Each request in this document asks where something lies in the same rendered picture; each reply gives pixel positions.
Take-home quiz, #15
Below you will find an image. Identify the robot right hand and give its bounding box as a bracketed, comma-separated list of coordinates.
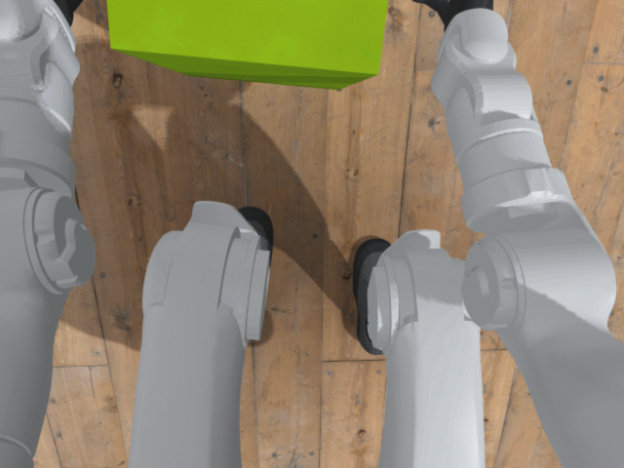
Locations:
[412, 0, 493, 33]

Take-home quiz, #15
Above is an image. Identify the right robot foot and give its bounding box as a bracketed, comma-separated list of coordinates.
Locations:
[353, 239, 391, 355]

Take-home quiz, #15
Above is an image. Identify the robot left hand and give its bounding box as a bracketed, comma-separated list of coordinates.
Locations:
[54, 0, 83, 27]

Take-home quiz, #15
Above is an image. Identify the robot right upper arm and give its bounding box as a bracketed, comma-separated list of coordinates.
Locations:
[460, 226, 624, 468]

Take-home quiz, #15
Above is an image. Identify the robot left forearm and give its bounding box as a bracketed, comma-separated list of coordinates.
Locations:
[0, 0, 80, 200]

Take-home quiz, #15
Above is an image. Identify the robot left upper arm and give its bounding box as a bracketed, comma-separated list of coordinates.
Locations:
[0, 187, 96, 468]

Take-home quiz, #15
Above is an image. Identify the robot right forearm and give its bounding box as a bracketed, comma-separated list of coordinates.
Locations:
[431, 8, 616, 310]

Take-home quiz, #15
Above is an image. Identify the carton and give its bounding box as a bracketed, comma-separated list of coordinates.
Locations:
[106, 0, 388, 90]

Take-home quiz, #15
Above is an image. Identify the right robot thigh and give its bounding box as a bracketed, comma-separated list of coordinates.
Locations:
[368, 249, 486, 468]

